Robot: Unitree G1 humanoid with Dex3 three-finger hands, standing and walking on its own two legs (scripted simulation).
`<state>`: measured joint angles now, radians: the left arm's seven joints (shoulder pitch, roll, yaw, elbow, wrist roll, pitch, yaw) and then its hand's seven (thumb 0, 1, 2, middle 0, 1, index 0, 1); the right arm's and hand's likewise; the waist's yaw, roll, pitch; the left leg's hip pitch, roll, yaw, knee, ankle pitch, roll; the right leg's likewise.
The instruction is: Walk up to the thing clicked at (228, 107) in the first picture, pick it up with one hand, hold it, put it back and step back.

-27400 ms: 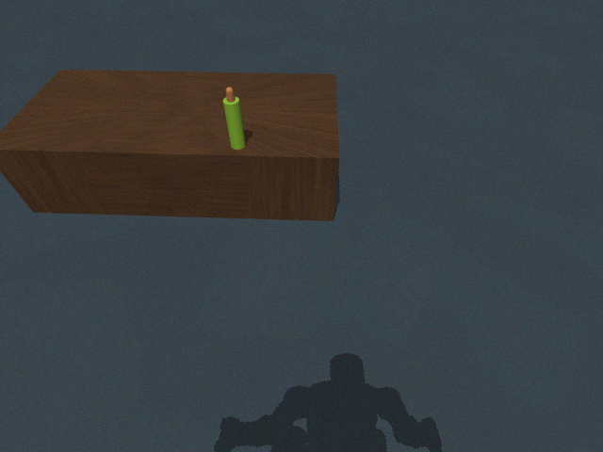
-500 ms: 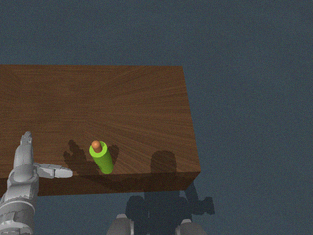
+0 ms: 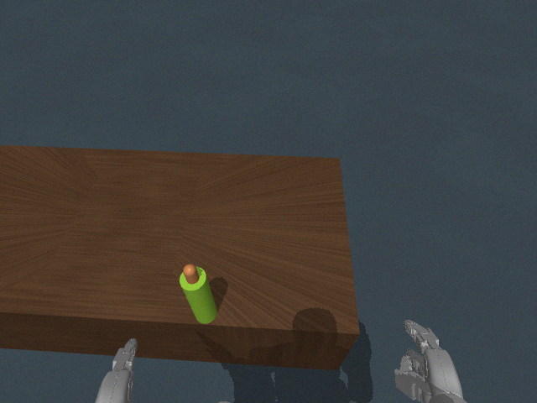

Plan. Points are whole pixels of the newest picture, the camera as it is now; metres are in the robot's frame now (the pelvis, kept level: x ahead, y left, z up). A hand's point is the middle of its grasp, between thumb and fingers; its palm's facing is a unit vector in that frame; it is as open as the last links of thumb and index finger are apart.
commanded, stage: home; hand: left
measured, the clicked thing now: (198, 292) +0.40 +0.19 -0.25
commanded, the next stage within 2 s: stand in 1.98 s
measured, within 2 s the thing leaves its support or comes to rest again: neither
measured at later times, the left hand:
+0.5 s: hand out of the picture +0.13 +0.21 -0.11, palm faces -0.02 -0.94 -0.34, open 17.5 cm
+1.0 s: hand out of the picture +0.03 +0.28 -0.12, palm faces -0.02 -0.93 -0.36, open 17.5 cm
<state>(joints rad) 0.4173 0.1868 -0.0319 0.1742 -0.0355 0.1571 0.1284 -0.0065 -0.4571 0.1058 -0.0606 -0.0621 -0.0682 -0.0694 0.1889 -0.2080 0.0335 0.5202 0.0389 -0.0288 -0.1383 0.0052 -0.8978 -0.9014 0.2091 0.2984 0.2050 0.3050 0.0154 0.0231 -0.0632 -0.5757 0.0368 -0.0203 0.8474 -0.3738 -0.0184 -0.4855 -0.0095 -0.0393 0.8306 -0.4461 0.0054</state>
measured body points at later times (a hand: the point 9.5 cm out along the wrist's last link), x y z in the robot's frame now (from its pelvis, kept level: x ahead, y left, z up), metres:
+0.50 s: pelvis +0.01 +0.00 +0.01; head +0.01 +0.00 +0.46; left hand +0.13 +0.26 -0.08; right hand +0.12 -0.27 -0.10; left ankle +0.03 +0.13 -0.70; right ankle -0.01 -0.12 -0.70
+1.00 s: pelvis -0.02 +0.03 +0.04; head -0.04 +0.03 +0.49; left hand +0.03 +0.33 -0.09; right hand +0.06 -0.25 -0.09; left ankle +0.03 +0.13 -0.70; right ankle -0.01 -0.12 -0.70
